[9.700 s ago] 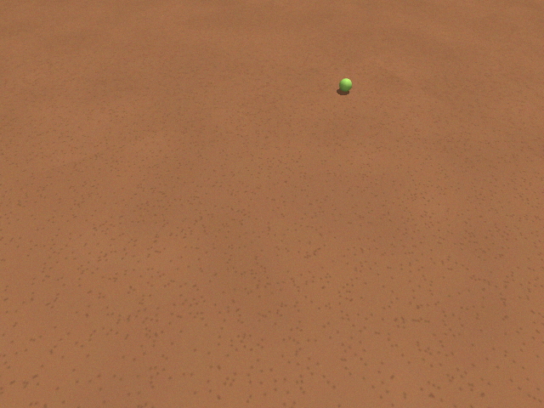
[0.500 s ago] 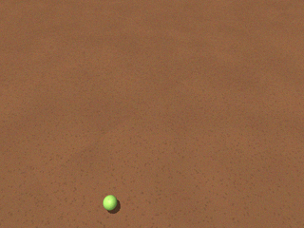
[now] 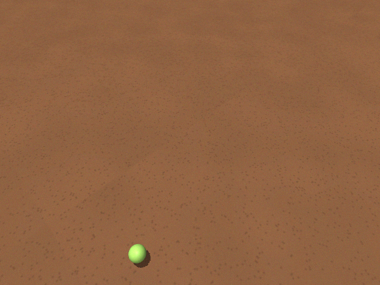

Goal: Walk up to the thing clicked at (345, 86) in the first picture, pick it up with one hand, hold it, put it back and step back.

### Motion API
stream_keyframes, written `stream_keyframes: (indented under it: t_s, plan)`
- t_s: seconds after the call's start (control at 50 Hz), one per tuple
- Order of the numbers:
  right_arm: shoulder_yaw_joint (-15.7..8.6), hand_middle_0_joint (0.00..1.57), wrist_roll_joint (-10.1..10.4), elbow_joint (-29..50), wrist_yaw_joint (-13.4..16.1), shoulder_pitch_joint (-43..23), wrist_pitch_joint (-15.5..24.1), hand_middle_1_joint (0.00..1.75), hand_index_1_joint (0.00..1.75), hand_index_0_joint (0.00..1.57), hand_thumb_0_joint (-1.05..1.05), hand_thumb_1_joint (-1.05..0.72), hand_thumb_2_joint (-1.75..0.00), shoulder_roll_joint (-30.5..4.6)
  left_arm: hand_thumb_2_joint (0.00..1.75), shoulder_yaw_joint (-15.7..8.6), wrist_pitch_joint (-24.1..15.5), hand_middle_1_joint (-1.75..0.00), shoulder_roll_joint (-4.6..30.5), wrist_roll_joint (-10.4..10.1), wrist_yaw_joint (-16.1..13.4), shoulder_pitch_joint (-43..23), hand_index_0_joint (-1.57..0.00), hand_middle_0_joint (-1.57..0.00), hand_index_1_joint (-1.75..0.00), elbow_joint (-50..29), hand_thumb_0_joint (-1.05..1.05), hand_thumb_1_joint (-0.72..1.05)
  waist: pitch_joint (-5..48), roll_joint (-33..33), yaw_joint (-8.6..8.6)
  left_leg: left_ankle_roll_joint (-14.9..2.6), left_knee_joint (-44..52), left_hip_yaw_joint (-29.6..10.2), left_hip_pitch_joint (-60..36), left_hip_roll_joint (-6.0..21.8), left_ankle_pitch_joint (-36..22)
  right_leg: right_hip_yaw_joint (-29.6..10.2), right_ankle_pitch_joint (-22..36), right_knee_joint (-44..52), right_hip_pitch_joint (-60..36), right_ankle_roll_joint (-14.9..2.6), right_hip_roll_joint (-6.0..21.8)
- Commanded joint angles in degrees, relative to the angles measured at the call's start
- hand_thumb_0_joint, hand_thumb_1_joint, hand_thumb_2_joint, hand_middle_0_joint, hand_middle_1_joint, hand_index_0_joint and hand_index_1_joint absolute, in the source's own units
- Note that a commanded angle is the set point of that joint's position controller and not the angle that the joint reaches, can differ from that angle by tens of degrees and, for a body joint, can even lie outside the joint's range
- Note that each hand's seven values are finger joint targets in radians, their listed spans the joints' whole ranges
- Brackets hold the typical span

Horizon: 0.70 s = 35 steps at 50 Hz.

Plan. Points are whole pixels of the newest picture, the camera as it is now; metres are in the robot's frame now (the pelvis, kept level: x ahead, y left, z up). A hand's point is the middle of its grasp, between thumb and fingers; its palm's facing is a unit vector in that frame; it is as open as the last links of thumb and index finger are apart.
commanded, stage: stand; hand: left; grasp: from above
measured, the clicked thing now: (137, 253) +0.38 +0.26 -0.74
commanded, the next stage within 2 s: rise first in 0.84 s
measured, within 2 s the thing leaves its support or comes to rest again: neither
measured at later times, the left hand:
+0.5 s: hand out of the picture +0.06 +0.26 -0.16, palm faces -0.03 -0.94 -0.35, open 7.3 cm
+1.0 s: hand out of the picture +0.07 +0.26 -0.16, palm faces +0.01 -0.94 -0.35, open 7.4 cm
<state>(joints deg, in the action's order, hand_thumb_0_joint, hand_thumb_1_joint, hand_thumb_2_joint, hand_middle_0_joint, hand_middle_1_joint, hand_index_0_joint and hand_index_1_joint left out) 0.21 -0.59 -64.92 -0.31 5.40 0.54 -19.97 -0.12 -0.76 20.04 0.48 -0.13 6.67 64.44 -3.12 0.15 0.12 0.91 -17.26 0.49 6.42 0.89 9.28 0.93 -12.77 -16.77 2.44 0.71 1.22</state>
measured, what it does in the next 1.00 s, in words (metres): stands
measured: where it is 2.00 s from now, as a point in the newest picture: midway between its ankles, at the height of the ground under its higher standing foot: outside the picture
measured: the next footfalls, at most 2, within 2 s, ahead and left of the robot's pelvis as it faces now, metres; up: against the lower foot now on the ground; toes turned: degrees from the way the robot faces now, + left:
none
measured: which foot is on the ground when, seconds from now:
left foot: down 0.00-1.00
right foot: down 0.00-1.00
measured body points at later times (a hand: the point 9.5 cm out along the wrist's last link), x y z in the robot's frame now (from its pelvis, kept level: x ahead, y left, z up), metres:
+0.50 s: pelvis -0.01 +0.00 +0.00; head +0.01 +0.00 +0.45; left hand +0.06 +0.30 -0.13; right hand +0.06 -0.30 -0.14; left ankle +0.00 +0.13 -0.75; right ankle -0.04 -0.12 -0.75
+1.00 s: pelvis -0.01 +0.00 +0.00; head +0.01 +0.00 +0.45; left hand +0.07 +0.30 -0.13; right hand +0.07 -0.29 -0.13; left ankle +0.00 +0.13 -0.75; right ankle -0.04 -0.12 -0.75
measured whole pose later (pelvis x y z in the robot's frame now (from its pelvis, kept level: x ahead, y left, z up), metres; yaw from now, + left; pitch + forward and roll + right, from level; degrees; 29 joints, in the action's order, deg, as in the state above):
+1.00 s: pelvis -0.01 +0.00 +0.00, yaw +0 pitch -1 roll +0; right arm 0.2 1.1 -59.7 0.6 8.2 0.9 -19.8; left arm -0.9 -1.0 19.5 -0.6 -0.7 7.2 61.3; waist -2.7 0.2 0.4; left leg 0.5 -19.6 0.4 9.4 0.7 9.5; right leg 0.9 -13.0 -19.1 5.4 0.9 1.4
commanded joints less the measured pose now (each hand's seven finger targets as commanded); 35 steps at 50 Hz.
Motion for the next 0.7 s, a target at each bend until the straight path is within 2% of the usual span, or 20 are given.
stream_keyframes:
  t_s: [0.0,0.08,0.24,0.34,0.56,0.68]
  plan:
    - [-2.3,0.20,0.2,3.1,1.0,-1.6,1.2,0.30,0.30,0.20,0.00,-0.90,-0.90,-12.4,0.90,-2.2,-1.0,-0.30,12.2,-0.1,-0.7,-0.7,-0.20,-0.20,-0.30,-3.3,0.00,0.90,6.3,-0.3,-0.22,-1.82,-0.2,-4.7,-4.4,7.3,-16.4,-4.5,16.6,1.4,1.1,-1.72,7.2]
    - [-2.1,0.20,0.3,3.1,0.9,-1.7,1.3,0.30,0.30,0.20,0.00,-0.90,-0.90,-12.1,0.90,-2.2,-1.0,-0.30,12.3,-0.1,-0.7,-0.8,-0.20,-0.20,-0.30,-3.4,0.00,0.90,5.3,-0.3,-0.12,-1.66,0.3,-4.8,-3.8,7.2,-16.1,-4.5,16.3,1.8,1.2,-1.64,7.1]
    - [-2.4,0.20,0.1,3.3,0.9,-1.9,1.2,0.30,0.30,0.20,0.00,-0.90,-0.90,-12.3,0.90,-2.4,-0.8,-0.30,12.2,0.0,-0.5,-1.4,-0.20,-0.20,-0.30,-3.5,0.00,0.90,3.8,-0.1,-0.01,-1.50,1.6,-4.9,-2.7,7.1,-10.6,-4.7,9.4,2.8,2.7,-1.82,6.6]
    - [-2.4,0.20,0.2,3.3,0.9,-1.8,1.3,0.30,0.30,0.20,0.00,-0.90,-0.90,-12.2,0.90,-2.5,-1.0,-0.30,12.4,0.2,-0.5,-1.0,-0.20,-0.20,-0.30,-3.6,0.00,0.90,4.9,-0.1,-0.16,-1.84,1.2,-5.0,-3.4,7.3,-11.3,-4.7,10.9,2.6,2.2,-1.80,6.8]
    - [-2.3,0.20,0.1,3.0,0.8,-1.0,1.3,0.30,0.30,0.20,0.00,-0.90,-0.90,-12.4,0.90,-2.2,-1.0,-0.30,12.3,0.1,-0.6,-0.8,-0.20,-0.20,-0.30,-3.5,0.00,0.90,4.3,0.1,0.02,-1.80,1.7,-5.2,-2.5,7.1,-9.9,-4.9,9.5,2.8,2.5,-1.72,6.8]
    - [-2.4,0.20,0.2,3.0,0.9,-0.9,1.4,0.30,0.30,0.20,0.00,-0.90,-0.90,-12.6,0.90,-2.1,-1.0,-0.30,12.4,0.0,-0.5,-0.4,-0.20,-0.20,-0.30,-3.4,0.00,0.90,4.6,-0.4,-0.17,-1.87,1.0,-5.2,-3.3,7.3,-12.8,-4.7,11.7,2.3,2.2,-1.73,6.8]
